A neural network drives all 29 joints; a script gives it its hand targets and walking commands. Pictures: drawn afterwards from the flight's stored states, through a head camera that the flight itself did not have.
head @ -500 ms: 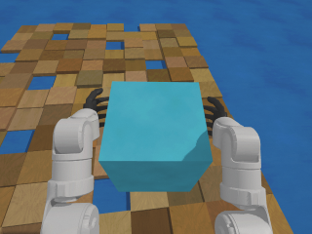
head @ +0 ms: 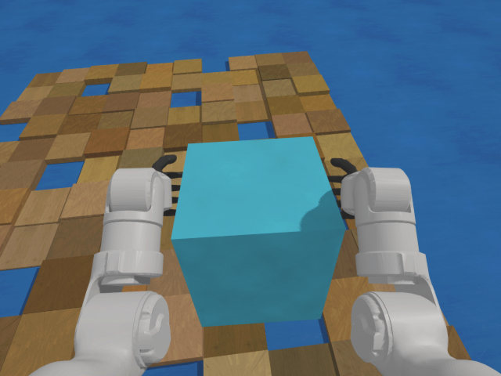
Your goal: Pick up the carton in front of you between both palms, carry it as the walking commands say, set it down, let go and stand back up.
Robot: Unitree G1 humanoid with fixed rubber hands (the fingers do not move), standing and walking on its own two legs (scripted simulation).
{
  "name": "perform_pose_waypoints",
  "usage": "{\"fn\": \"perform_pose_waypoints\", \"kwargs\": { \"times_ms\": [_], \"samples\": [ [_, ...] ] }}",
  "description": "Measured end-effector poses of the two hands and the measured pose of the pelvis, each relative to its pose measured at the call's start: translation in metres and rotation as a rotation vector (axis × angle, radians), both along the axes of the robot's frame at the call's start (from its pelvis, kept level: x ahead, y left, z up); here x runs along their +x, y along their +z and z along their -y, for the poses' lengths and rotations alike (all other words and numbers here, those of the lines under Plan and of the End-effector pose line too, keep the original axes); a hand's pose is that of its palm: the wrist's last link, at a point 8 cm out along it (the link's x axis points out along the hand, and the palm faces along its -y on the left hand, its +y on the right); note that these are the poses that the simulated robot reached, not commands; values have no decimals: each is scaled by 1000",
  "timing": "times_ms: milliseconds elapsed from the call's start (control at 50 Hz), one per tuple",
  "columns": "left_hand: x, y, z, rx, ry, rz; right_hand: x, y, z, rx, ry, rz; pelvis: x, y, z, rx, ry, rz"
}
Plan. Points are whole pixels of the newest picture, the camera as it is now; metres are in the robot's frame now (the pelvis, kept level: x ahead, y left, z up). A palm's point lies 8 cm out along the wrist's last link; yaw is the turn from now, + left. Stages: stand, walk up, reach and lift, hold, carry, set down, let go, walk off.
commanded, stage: carry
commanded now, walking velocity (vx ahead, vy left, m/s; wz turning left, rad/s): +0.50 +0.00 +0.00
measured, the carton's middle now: (256, 233) +0.35 +0.00 +0.03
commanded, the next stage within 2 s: none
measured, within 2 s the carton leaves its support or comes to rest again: neither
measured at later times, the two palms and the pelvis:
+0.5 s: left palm (186, 107) +0.62 +0.15 +0.11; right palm (327, 107) +0.61 -0.15 +0.11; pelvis +0.33 +0.00 +0.02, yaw -2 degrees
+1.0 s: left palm (234, 43) +0.97 +0.06 +0.10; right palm (334, 39) +0.98 -0.24 +0.10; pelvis +0.61 -0.10 +0.00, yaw -1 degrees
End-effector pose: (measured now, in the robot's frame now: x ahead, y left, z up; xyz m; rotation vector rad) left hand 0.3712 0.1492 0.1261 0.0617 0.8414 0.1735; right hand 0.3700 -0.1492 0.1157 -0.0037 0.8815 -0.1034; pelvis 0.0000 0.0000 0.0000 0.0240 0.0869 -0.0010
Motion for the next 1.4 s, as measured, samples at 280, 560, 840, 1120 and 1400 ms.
{"fn": "perform_pose_waypoints", "kwargs": {
  "times_ms": [280, 560, 840, 1120, 1400],
  "samples": [
    [114, -46, -5, -86, 121, 99, 125, -42, -4, 81, -81, 104, 181, 11, 5, -12, 10, -17],
    [289, -1, 18, -108, 7, 202, 271, 9, 18, 2, -119, 219, 367, 19, 9, -25, -31, 10],
    [512, -4, 91, 62, -59, 112, 504, -2, 89, -38, 7, 147, 539, -17, 77, -15, -21, 28],
    [690, -18, 95, 23, 0, 35, 705, -5, 91, -17, 28, 96, 680, -1, 103, -14, -16, -17],
    [917, 7, 101, -51, -33, 109, 903, 27, 95, -28, -114, 211, 872, 1, 83, -20, -34, -23]
  ]
}}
